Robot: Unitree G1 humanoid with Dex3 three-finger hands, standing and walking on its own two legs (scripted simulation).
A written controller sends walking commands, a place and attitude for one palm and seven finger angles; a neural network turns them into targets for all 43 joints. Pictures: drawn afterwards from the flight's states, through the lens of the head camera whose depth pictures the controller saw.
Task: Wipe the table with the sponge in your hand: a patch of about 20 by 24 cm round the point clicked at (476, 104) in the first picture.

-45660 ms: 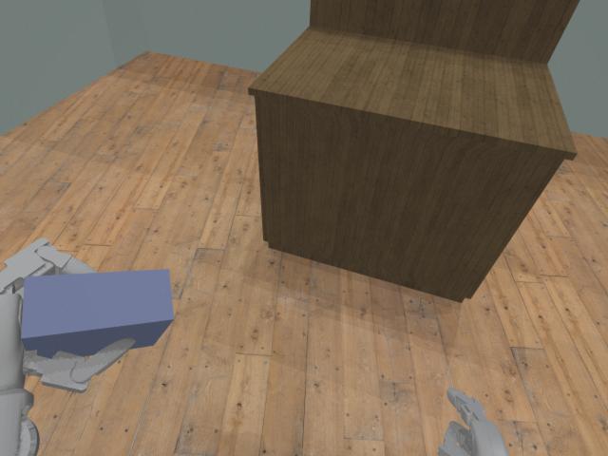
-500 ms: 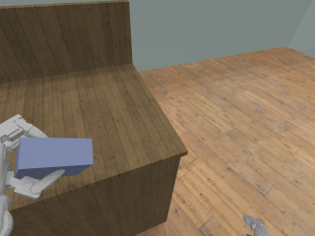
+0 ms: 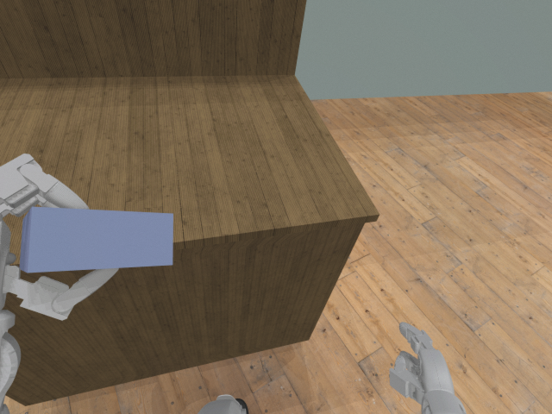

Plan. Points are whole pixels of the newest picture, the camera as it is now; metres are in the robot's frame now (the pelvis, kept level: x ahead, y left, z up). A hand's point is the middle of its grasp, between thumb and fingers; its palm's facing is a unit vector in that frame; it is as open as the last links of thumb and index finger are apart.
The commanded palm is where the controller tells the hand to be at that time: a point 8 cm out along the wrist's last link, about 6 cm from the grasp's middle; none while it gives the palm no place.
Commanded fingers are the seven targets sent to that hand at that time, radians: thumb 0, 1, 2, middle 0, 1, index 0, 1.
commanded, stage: stop stepping back and stand still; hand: left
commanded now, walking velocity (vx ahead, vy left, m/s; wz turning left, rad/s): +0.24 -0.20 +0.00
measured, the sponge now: (115, 241) +0.25 +0.20 +0.18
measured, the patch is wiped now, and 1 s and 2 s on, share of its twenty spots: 1.00 1.00 1.00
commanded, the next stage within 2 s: stand and wait in 1.84 s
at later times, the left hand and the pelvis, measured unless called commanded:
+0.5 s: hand out of the picture +0.10 +0.28 +0.23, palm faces +0.15 -0.96 -0.24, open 9.3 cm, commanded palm +0.06 +0.35 +0.23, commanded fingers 0.00 0.10 1.30 -1.20 -1.60 -1.20 -1.60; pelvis -0.15 +0.10 +0.03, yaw -12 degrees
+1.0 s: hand out of the picture -0.02 +0.35 +0.24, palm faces +0.19 -0.94 -0.29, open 9.4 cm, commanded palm -0.06 +0.41 +0.23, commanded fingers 0.00 0.10 1.30 -1.20 -1.60 -1.20 -1.60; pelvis -0.28 +0.17 +0.03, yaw -14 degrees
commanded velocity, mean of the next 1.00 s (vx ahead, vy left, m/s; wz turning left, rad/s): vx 0.29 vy -0.14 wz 0.00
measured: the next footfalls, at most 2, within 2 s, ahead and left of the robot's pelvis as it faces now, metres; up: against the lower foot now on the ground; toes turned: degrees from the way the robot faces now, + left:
right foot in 0.18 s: -0.18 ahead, -0.10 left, +0.00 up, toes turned -3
left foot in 0.26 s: +0.04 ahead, +0.12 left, +0.00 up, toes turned -2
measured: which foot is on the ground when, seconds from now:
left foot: down 0.00-0.14, up 0.16-0.24, down 0.26-0.52, up 0.54-0.72, down 0.74-1.00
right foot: up 0.00-0.16, down 0.18-0.28, up 0.30-0.56, down 0.58-0.74, up 0.76-1.00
